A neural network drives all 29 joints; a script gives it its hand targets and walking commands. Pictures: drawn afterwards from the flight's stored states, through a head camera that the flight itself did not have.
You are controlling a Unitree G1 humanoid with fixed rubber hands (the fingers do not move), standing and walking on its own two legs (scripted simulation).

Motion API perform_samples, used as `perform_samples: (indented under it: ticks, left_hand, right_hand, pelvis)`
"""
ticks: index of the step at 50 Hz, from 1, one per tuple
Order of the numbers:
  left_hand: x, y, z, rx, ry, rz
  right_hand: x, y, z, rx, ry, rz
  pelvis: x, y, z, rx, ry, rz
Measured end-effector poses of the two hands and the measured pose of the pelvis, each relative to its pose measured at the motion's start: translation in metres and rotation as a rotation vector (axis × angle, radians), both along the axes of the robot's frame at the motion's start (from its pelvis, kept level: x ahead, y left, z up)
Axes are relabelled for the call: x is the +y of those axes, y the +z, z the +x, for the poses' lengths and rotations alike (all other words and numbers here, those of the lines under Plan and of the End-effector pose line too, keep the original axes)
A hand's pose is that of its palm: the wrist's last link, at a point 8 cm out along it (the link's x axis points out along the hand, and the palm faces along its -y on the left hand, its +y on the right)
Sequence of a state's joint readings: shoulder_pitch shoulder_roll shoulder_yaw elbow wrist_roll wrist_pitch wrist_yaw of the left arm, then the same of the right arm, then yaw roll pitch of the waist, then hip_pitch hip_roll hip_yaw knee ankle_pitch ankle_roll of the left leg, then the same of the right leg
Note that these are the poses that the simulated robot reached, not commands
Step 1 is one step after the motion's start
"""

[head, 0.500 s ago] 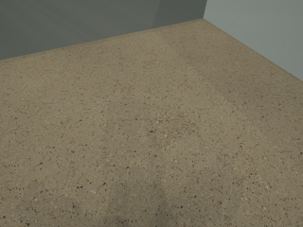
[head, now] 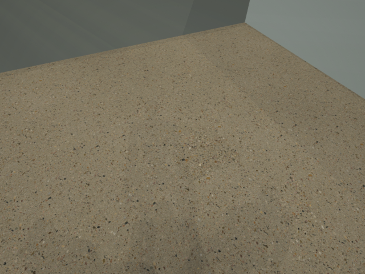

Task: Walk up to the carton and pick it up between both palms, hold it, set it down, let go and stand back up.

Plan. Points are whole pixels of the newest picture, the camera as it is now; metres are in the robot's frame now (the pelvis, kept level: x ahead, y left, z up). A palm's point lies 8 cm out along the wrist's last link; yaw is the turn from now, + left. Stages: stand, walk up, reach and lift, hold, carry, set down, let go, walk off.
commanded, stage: stand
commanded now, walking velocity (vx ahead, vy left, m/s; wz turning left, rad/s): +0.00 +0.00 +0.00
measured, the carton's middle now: out of the picture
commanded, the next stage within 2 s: walk up in 0.34 s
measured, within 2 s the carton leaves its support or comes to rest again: neither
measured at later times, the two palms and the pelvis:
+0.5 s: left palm out of the picture -0.03 +0.20 -0.15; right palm out of the picture -0.02 -0.19 -0.15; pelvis +0.01 +0.01 +0.00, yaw +0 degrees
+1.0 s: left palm out of the picture +0.09 +0.14 -0.13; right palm out of the picture +0.06 -0.43 -0.15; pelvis -0.06 -0.12 -0.03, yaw +1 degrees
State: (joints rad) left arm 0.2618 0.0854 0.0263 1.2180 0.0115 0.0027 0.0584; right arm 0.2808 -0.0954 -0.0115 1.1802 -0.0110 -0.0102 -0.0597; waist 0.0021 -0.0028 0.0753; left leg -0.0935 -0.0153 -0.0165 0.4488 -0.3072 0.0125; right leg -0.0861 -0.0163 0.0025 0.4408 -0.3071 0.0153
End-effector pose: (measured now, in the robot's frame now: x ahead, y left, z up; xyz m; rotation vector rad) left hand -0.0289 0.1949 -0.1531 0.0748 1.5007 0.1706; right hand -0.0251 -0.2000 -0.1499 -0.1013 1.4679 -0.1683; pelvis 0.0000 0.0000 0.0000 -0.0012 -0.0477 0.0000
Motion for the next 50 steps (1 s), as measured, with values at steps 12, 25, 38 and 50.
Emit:
perform_samples:
  ticks: [12,25,38,50]
  left_hand:
    - [0.004,0.0,0.0,0.014,0.003,0.003]
    - [0.007,0.0,-0.001,0.028,0.005,-0.001]
    - [0.045,0.003,0.127,-0.296,-0.125,0.169]
    - [-0.053,0.021,0.121,-0.389,-0.248,0.182]
  right_hand:
    - [0.003,0.0,0.001,0.008,0.002,0.001]
    - [0.009,0.0,0.005,0.007,0.0,0.004]
    - [-0.107,0.011,0.016,-0.072,0.096,-0.247]
    - [-0.227,0.003,0.089,-0.333,0.114,-0.263]
  pelvis:
    - [0.003,0.0,0.004,0.001,0.0,0.0]
    - [0.007,0.0,0.008,0.004,-0.001,0.001]
    - [-0.038,-0.017,-0.029,0.012,0.022,0.036]
    - [-0.121,-0.028,-0.061,0.005,0.013,0.019]
